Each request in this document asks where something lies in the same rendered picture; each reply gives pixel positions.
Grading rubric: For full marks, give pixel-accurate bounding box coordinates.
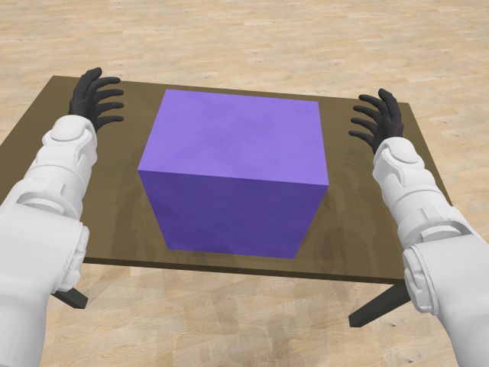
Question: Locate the table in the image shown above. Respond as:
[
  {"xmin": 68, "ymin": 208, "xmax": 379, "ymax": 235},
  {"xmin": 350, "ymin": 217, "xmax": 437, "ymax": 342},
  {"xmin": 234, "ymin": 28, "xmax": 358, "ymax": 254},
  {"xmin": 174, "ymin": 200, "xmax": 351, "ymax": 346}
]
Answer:
[{"xmin": 0, "ymin": 76, "xmax": 453, "ymax": 328}]

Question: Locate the left robot upper arm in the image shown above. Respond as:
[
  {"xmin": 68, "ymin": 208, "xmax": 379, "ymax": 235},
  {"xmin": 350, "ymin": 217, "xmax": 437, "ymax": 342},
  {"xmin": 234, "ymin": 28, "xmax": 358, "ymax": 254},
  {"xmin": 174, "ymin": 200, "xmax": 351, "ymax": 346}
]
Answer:
[{"xmin": 0, "ymin": 203, "xmax": 89, "ymax": 367}]

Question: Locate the left robot hand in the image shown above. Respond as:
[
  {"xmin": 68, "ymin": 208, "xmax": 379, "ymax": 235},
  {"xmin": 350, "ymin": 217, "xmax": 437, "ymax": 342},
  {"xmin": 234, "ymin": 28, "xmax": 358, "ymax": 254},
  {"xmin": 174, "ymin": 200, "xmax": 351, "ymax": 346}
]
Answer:
[{"xmin": 67, "ymin": 67, "xmax": 124, "ymax": 133}]

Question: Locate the robot right forearm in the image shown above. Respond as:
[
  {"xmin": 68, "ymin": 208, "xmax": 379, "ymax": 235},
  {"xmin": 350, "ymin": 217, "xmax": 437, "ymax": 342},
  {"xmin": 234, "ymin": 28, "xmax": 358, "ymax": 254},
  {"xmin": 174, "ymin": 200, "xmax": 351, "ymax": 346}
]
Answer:
[{"xmin": 372, "ymin": 137, "xmax": 489, "ymax": 250}]

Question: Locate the right robot hand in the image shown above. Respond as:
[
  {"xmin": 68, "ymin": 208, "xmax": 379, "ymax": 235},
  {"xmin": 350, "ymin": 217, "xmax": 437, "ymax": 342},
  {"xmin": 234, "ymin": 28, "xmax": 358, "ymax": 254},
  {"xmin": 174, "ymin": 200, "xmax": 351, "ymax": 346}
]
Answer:
[{"xmin": 348, "ymin": 88, "xmax": 404, "ymax": 155}]

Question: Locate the carton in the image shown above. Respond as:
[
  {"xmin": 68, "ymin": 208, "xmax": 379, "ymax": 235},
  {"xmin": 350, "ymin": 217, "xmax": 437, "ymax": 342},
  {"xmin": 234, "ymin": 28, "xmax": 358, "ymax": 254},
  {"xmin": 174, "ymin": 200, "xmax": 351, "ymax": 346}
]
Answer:
[{"xmin": 138, "ymin": 89, "xmax": 329, "ymax": 259}]

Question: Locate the robot left forearm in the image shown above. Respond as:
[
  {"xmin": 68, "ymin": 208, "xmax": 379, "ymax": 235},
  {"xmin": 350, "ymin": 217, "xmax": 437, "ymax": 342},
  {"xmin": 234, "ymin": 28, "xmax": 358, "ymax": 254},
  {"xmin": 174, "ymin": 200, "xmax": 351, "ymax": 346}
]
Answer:
[{"xmin": 0, "ymin": 115, "xmax": 97, "ymax": 227}]

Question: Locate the right robot upper arm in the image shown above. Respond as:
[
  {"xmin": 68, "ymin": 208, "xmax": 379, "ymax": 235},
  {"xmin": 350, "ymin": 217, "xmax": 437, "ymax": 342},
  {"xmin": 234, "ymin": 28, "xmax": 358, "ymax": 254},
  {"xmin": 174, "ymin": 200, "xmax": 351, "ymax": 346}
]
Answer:
[{"xmin": 403, "ymin": 234, "xmax": 489, "ymax": 367}]

